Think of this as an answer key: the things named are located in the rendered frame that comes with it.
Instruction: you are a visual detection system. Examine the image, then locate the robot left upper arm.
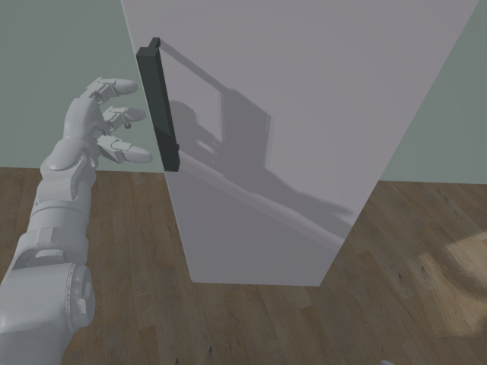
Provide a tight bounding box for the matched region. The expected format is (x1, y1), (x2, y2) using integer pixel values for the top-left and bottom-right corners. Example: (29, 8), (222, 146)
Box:
(0, 262), (95, 365)

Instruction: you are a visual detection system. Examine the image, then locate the fridge door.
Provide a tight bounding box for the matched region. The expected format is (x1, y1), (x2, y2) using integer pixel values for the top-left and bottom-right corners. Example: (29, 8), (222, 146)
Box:
(123, 0), (479, 287)

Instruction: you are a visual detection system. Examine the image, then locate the handle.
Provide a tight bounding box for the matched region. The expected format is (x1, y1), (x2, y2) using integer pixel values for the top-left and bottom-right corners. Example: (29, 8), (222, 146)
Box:
(135, 37), (180, 172)

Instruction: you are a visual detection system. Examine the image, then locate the left robot hand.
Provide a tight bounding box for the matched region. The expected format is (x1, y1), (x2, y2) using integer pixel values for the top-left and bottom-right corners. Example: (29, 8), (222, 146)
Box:
(63, 78), (153, 164)

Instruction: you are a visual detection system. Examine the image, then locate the left robot forearm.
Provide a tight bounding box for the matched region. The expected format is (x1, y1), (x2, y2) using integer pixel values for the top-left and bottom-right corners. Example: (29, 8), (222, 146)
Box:
(0, 138), (99, 293)

